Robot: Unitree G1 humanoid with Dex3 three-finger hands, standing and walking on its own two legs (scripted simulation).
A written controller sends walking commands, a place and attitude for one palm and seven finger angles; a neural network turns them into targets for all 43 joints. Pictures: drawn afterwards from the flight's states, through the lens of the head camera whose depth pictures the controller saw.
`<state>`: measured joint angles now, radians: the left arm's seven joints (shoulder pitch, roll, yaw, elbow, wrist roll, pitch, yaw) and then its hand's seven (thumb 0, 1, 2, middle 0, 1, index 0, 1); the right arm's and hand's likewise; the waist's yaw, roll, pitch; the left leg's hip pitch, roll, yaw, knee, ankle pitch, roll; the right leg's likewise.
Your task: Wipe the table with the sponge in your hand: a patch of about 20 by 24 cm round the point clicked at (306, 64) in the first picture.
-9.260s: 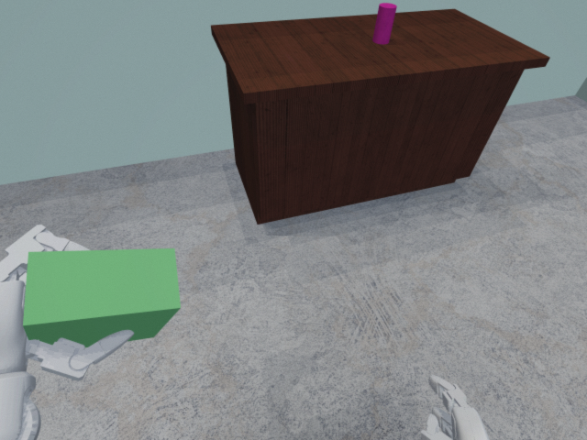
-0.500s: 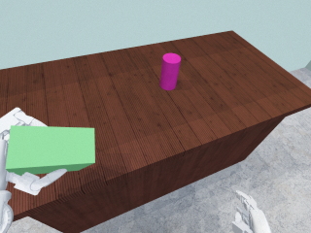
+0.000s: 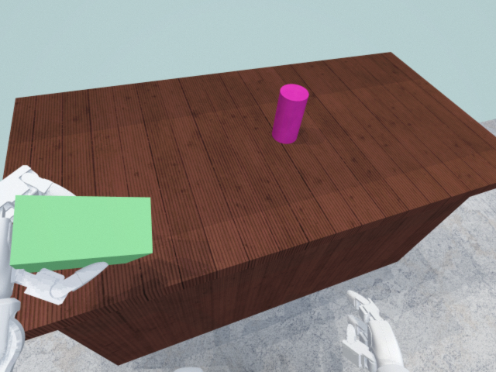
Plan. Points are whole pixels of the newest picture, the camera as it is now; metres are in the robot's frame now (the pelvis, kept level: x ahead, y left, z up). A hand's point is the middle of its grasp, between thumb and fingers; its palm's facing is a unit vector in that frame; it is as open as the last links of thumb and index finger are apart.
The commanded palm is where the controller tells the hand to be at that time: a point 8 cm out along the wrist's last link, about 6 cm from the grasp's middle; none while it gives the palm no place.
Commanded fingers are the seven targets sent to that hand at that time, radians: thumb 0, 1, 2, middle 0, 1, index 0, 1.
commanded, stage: look again from close up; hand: left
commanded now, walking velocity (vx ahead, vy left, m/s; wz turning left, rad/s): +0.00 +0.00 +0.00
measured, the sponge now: (102, 236) +0.24 +0.21 +0.14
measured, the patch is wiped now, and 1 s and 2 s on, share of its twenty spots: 0.00 0.00 0.00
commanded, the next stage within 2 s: come to a stop and stand still in 0.12 s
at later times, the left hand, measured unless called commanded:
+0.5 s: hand (58, 212) +0.24 +0.25 +0.17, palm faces +0.37 -0.79 -0.48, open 10.2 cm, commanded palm +0.17 +0.27 +0.18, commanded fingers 0.00 0.10 1.30 -1.20 -1.60 -1.20 -1.60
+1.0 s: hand (44, 226) +0.23 +0.26 +0.17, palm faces +0.42 -0.84 -0.34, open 10.2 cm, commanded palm +0.16 +0.29 +0.18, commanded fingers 0.00 0.10 1.30 -1.20 -1.60 -1.20 -1.60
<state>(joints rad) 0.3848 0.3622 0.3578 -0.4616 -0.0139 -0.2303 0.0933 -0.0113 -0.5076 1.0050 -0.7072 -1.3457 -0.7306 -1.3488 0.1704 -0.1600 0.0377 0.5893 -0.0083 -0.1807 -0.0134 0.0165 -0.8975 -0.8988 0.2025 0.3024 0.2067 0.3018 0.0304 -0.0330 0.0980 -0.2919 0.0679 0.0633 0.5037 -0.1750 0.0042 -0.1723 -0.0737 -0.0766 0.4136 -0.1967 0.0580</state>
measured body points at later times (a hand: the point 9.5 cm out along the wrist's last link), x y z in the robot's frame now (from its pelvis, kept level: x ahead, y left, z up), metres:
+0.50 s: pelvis +0.01 -0.01 +0.00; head +0.05 +0.02 +0.45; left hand +0.22 +0.29 +0.20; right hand +0.20 -0.23 -0.07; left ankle +0.06 +0.11 -0.74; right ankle +0.01 -0.17 -0.74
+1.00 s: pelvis +0.00 +0.01 +0.00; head +0.03 +0.04 +0.45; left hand +0.20 +0.30 +0.18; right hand +0.19 -0.21 -0.07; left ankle +0.06 +0.11 -0.74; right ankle +0.01 -0.17 -0.74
